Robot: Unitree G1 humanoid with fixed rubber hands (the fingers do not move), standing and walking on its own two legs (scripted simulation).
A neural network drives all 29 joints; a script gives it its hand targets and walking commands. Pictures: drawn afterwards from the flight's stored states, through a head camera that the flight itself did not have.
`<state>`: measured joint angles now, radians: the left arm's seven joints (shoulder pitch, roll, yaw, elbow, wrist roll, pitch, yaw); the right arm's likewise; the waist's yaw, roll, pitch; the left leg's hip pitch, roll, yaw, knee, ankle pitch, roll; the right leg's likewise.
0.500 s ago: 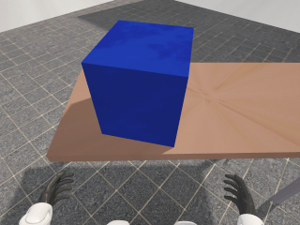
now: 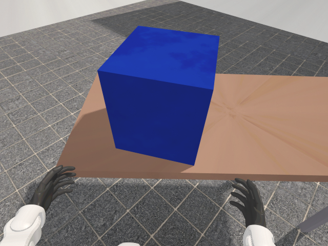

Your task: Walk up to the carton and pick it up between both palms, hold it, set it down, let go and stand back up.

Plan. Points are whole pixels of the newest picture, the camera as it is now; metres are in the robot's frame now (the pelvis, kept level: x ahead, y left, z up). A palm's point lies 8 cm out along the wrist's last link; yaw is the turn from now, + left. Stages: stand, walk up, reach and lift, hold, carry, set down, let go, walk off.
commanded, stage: reach and lift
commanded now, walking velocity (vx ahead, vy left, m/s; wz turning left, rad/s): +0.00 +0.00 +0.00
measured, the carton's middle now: (165, 94) +0.53 +0.05 +0.08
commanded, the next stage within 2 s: none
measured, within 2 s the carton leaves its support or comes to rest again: neither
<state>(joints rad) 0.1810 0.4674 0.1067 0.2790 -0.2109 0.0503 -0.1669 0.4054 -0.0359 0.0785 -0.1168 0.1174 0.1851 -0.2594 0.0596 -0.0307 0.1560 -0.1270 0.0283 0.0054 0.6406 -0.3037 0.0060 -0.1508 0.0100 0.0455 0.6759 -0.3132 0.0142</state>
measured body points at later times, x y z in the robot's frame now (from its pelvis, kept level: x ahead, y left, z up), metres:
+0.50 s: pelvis +0.01 +0.00 +0.00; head -0.01 +0.02 +0.45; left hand +0.26 +0.29 +0.06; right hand +0.23 -0.15 +0.06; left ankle +0.05 +0.14 -0.72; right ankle +0.05 -0.12 -0.72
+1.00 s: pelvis +0.04 +0.01 +0.01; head +0.05 +0.03 +0.46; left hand +0.33 +0.29 +0.09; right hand +0.32 -0.15 +0.10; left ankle +0.05 +0.14 -0.72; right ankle +0.05 -0.12 -0.72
